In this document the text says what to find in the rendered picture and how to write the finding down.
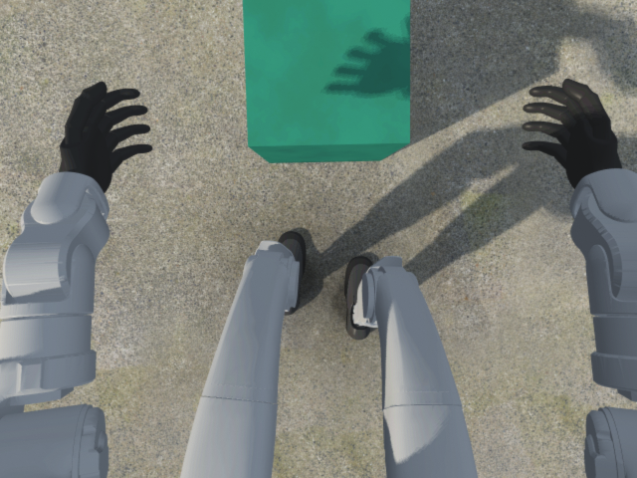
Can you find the carton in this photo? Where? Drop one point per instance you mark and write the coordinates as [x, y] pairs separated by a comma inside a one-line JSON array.
[[327, 80]]

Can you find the robot left hand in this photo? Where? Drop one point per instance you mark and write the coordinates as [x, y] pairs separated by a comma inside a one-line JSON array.
[[88, 145]]

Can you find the right robot forearm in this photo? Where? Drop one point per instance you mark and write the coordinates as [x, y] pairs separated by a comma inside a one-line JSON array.
[[604, 208]]

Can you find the right robot upper arm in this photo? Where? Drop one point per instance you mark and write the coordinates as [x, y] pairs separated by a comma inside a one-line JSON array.
[[611, 443]]

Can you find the robot right hand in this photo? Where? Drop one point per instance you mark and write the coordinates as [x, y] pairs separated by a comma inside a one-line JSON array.
[[588, 143]]

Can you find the left robot shin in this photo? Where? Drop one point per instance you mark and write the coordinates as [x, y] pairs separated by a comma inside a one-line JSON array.
[[272, 246]]

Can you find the right robot thigh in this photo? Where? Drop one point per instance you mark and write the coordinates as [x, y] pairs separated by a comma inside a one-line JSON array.
[[424, 429]]

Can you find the left robot forearm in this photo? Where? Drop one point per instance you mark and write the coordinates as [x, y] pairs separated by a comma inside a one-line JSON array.
[[48, 293]]

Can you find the left robot upper arm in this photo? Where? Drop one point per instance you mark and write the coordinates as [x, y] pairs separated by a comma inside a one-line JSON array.
[[62, 442]]

